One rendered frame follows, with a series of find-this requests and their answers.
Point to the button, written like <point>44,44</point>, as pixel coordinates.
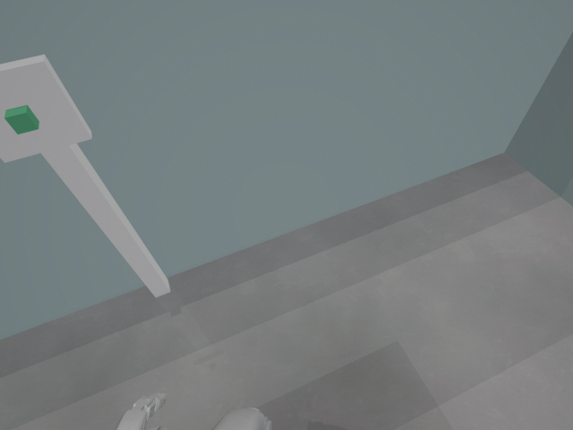
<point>21,119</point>

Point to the left robot hand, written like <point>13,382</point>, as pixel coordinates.
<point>143,409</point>

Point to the panel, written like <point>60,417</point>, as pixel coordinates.
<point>33,82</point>

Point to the robot left thigh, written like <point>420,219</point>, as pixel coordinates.
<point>243,419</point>

